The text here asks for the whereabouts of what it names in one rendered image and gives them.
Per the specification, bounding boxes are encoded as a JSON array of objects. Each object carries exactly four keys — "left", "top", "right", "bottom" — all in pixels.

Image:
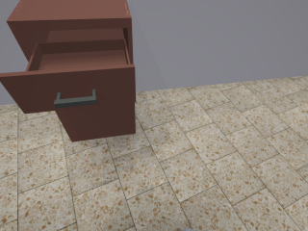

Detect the cabinet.
[{"left": 7, "top": 0, "right": 136, "bottom": 142}]

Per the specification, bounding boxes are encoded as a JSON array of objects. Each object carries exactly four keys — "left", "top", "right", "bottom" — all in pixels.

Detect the handle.
[{"left": 54, "top": 89, "right": 97, "bottom": 109}]

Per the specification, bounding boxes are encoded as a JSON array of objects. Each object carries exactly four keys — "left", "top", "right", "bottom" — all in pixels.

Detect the drawer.
[{"left": 0, "top": 38, "right": 136, "bottom": 115}]

